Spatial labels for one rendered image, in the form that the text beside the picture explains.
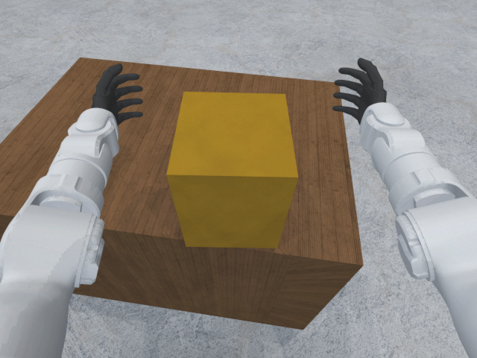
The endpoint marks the left robot upper arm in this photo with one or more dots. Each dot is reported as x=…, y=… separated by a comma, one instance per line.
x=51, y=251

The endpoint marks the right robot upper arm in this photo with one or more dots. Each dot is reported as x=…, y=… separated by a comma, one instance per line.
x=438, y=242

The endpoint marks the carton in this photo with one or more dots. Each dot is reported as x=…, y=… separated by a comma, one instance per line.
x=232, y=170

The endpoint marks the left robot hand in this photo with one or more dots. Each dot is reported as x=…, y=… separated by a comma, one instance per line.
x=106, y=95

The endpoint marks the pedestal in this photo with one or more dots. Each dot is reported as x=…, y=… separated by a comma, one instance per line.
x=145, y=259

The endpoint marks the robot right forearm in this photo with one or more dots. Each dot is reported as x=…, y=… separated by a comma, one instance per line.
x=407, y=167

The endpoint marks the robot left forearm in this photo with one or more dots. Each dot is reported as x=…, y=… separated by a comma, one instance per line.
x=79, y=172

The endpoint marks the right robot hand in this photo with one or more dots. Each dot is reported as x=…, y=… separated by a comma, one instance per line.
x=371, y=91

